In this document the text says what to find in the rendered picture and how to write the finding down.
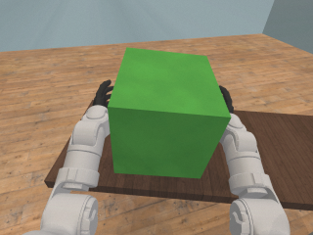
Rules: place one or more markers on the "right robot hand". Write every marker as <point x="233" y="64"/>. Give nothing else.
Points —
<point x="227" y="99"/>

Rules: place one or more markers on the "carton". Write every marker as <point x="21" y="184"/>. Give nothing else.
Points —
<point x="166" y="114"/>

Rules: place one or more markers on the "robot left upper arm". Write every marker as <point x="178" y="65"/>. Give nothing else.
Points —
<point x="69" y="214"/>

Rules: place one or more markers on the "left robot forearm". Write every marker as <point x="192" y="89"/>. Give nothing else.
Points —
<point x="84" y="151"/>

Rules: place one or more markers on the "right robot forearm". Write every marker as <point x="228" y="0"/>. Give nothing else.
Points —
<point x="247" y="177"/>

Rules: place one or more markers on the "left robot hand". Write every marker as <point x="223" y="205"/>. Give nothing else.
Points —
<point x="101" y="97"/>

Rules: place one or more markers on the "robot right upper arm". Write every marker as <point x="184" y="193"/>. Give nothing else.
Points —
<point x="250" y="216"/>

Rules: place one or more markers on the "table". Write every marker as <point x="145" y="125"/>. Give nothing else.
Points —
<point x="285" y="147"/>

